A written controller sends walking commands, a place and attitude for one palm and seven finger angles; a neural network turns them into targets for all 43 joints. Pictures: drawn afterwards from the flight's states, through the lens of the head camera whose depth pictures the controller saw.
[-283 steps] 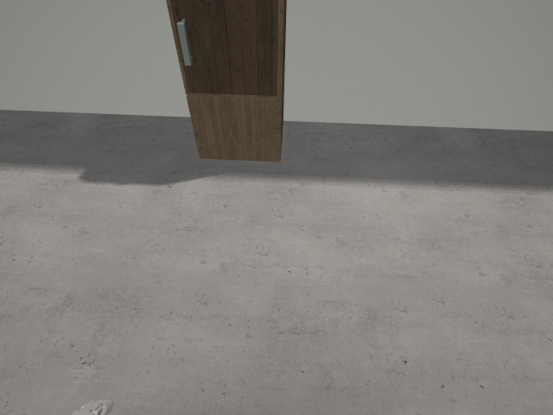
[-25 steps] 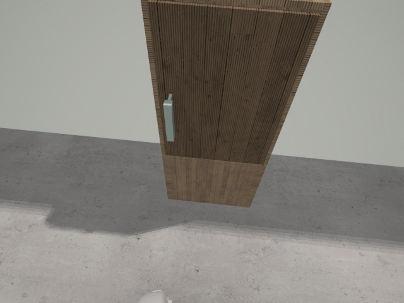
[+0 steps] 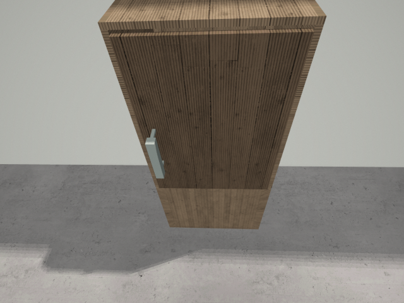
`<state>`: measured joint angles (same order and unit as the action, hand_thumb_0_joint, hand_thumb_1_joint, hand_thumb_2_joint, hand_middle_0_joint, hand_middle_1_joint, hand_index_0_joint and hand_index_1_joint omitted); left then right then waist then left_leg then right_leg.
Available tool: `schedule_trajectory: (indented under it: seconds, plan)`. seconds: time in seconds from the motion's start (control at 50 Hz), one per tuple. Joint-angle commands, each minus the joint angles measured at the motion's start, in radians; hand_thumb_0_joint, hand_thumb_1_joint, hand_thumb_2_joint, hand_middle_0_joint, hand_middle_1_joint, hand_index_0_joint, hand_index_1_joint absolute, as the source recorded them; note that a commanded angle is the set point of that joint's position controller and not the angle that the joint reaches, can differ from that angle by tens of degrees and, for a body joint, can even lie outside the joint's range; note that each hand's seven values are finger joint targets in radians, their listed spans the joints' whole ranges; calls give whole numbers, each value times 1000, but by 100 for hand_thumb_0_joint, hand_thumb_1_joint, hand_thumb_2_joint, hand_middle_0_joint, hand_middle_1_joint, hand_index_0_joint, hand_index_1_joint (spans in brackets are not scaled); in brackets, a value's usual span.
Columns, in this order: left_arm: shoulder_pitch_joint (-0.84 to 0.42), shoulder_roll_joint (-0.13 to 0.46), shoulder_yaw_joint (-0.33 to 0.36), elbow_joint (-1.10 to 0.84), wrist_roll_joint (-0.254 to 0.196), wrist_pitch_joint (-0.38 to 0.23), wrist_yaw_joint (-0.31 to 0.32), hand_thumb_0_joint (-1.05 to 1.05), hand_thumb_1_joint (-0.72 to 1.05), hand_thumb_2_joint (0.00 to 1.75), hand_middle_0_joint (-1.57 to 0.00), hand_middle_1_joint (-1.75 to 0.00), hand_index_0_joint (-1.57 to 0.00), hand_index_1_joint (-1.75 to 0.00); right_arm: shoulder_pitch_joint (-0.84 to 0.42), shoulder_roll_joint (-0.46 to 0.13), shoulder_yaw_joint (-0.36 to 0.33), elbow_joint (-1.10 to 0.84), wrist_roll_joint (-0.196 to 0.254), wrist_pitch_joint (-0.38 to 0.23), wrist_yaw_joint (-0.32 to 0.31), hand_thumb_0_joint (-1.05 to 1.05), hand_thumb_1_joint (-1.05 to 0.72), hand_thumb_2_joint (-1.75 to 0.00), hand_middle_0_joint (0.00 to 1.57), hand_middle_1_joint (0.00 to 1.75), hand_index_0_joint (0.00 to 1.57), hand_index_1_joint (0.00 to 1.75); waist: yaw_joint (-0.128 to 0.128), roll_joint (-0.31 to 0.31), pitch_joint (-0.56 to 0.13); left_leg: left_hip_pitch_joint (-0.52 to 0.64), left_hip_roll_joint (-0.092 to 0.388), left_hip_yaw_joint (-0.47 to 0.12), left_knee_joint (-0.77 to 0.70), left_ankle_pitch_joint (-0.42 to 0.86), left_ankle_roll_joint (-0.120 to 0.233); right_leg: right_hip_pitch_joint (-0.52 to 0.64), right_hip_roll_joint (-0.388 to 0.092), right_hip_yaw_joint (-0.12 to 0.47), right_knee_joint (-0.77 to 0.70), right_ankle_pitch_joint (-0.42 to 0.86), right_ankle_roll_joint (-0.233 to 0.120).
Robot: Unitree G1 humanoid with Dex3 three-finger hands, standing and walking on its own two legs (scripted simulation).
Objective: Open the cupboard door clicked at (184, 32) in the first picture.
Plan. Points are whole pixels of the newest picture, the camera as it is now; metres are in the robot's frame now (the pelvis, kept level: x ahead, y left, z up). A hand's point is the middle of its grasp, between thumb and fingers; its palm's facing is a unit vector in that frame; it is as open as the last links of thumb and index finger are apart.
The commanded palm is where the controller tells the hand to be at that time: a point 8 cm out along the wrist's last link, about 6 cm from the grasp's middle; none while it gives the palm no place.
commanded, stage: come to a stop and stand still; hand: left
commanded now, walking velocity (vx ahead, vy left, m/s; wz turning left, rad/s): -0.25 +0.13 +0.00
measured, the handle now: (157, 154) +0.55 +0.16 -0.10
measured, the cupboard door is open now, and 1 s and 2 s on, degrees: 0 0 0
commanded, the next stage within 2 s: look again from close up in 1.00 s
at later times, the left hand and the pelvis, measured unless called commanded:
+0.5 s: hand out of the picture -0.02 +0.25 -0.17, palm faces +0.08 -0.97 -0.22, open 7.3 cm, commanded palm none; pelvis -0.04 +0.05 +0.01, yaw +1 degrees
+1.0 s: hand out of the picture -0.05 +0.21 -0.17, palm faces +0.00 -0.98 -0.20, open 7.3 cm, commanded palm none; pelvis -0.06 +0.04 +0.00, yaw +0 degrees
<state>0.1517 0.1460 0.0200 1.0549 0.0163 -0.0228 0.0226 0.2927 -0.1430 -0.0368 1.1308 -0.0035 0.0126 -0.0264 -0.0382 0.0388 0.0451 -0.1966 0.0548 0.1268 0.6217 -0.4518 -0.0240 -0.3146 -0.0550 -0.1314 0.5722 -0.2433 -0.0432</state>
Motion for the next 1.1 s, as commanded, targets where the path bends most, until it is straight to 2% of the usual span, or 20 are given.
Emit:
schedule_trajectory:
  seconds: [0.0, 0.02, 0.1, 0.2, 0.22, 0.24, 0.26, 0.28, 0.3, 0.36, 0.46, 0.52, 0.56, 0.62, 0.66, 0.68, 0.7, 0.74, 0.84, 1.08]
  plan:
    - [107, 193, 51, -22, 8, 13, 31, 0, 90, 90, -20, -30, -20, -30, 34, -62, -19, -50, 3, 17, -9, 0, -90, -90, 20, 30, 20, 30, 66, -185, -101, -186, -7, -91, 267, -111, -11, 255, -320, 266, -155, 933, -175]
    - [99, 197, 59, -31, 9, 19, 35, 0, 90, 90, -20, -30, -20, -30, 17, -62, -23, -61, 4, 19, -9, 0, -90, -90, 20, 30, 20, 30, 72, -144, -106, -204, -14, -101, 303, -114, -13, 269, -328, 258, -151, 931, -183]
    - [44, 204, 71, -77, 16, 32, 33, 0, 90, 90, -20, -30, -20, -30, -10, -64, -32, -105, -2, 33, -1, 0, -90, -90, 20, 30, 20, 30, 63, -174, -130, -201, -23, -115, 320, -65, -24, 216, -301, 218, -178, 728, -166]
    - [2, 206, 73, -99, 16, 41, 24, 0, 90, 90, -20, -30, -20, -30, 48, -65, -26, -114, -5, 17, 7, 0, -90, -90, 20, 30, 20, 30, 27, -224, -140, -53, -28, -57, -17, 112, -19, 129, -233, 186, -162, 378, -97]
    - [1, 193, 72, -95, 10, 45, 22, 0, 90, 90, -20, -30, -20, -30, 74, -66, -25, -104, -6, 10, 8, 0, -90, -90, 20, 30, 20, 30, 13, -193, -140, 44, -24, -49, -143, 221, -13, 66, -210, 172, -132, 261, -61]
    - [8, 165, 64, -103, 2, 51, 17, 0, 90, 90, -20, -30, -20, -30, 84, -99, -27, -107, -10, 1, 8, 0, -90, -90, 20, 30, 20, 30, 8, -74, -125, 92, 21, -96, -232, 258, 3, -2, -152, 134, -62, 124, -16]
    - [29, 113, 55, -119, -5, 59, 9, 0, 90, 90, -20, -30, -20, -30, 39, -167, -36, -135, -20, -5, 8, 0, -90, -90, 20, 30, 20, 30, 28, 152, -77, 26, 194, -310, -338, 303, 73, -86, -44, 62, 32, -92, 46]
    - [13, 96, 51, -129, -4, 60, 8, 0, 90, 90, -20, -30, -20, -30, -24, -208, -37, -173, -27, -1, 6, 0, -90, -90, 20, 30, 20, 30, 31, 222, -19, -130, 292, -409, -414, 268, 154, -67, 7, 60, 160, -232, 63]
    - [-7, 111, 53, -116, 5, 74, 10, 0, 90, 90, -20, -30, -20, -30, -74, -195, -35, -181, -27, -6, -2, 0, -90, -90, 20, 30, 20, 30, 26, 251, 10, -194, 280, -411, -463, 205, 172, -56, 6, 126, 283, -263, 61]
    - [79, 112, 51, -63, 8, 69, 1, 0, 90, 90, -20, -30, -20, -30, -132, -158, -16, -180, -22, -11, -13, 0, -90, -90, 20, 30, 20, 30, 74, 126, 9, -105, 189, -265, -393, 314, 163, -94, 14, 160, 396, -182, 55]
    - [90, 81, 15, -42, 0, 48, 4, 0, 90, 90, -20, -30, -20, -30, -49, -163, -19, -125, -14, -18, -11, 0, -90, -90, 20, 30, 20, 30, 31, 90, -56, 100, 190, -241, -334, 536, 184, -21, 0, 107, 77, -195, 74]
    - [180, 97, 9, 9, -2, 30, 11, 0, 90, 90, -20, -30, -20, -30, -35, -146, -16, -100, 1, -22, -8, 0, -90, -90, 20, 30, 20, 30, 56, 16, -87, 77, 133, -203, -251, 536, 121, 146, -9, 121, -231, 66, 66]
    - [164, 137, 3, 22, -4, 14, 17, 0, 90, 90, -20, -30, -20, -30, -28, -103, -4, -98, 11, -28, -1, 0, -90, -90, 20, 30, 20, 30, 21, -66, -62, 42, 58, -146, -244, 395, 49, 150, -116, 222, -237, 238, 18]
    - [148, 121, -1, 36, -4, 8, 16, 0, 90, 90, -20, -30, -20, -30, -22, -106, -1, -67, 1, -20, 0, 0, -90, -90, 20, 30, 20, 30, 17, -184, -43, 91, 53, -123, -252, 362, 38, 85, -86, 209, -232, 192, 14]
    - [148, 108, -6, 40, -6, 13, 17, 0, 90, 90, -20, -30, -20, -30, -18, -103, 6, -49, 0, -18, 1, 0, -90, -90, 20, 30, 20, 30, 18, -128, 12, 78, 53, -129, -282, 312, 40, 47, -72, 212, -258, 65, 18]
    - [228, 111, -14, 39, 16, -12, 53, 0, 90, 90, -20, -30, -20, -30, -61, -162, 7, -121, -2, -32, 14, 0, -90, -90, 20, 30, 20, 30, 51, -138, 77, -37, 69, -121, -120, 332, 23, 43, -79, 217, -234, 187, 34]
    - [179, 145, -9, -13, 5, -14, 46, 0, 90, 90, -20, -30, -20, -30, -23, -113, 10, -140, -8, -21, 21, 0, -90, -90, 20, 30, 20, 30, 12, -93, 42, -34, 35, -125, -154, 147, 26, -6, -99, 247, -264, -155, 1]
    - [162, 158, -4, -38, 4, -15, 32, 0, 90, 90, -20, -30, -20, -30, -1, -112, 17, -148, -22, -20, 27, 0, -90, -90, 20, 30, 20, 30, 11, 30, 48, -51, 21, -116, -149, 109, 38, -53, -72, 224, -222, -269, -19]
    - [178, 126, -9, -49, 1, -8, 17, 0, 90, 90, -20, -30, -20, -30, 29, -110, 23, -156, -21, -29, 20, 0, -90, -90, 20, 30, 20, 30, 26, -64, 39, -116, 29, -150, -197, 98, 59, -22, -37, 202, -179, -240, -15]
    - [192, 117, -7, -34, -3, -6, 13, 0, 90, 90, -20, -30, -20, -30, 55, -100, 29, -98, -14, -51, 7, 0, -90, -90, 20, 30, 20, 30, 44, -38, -13, -81, 54, -148, -216, 259, 64, 58, -33, 186, -142, -14, -3]
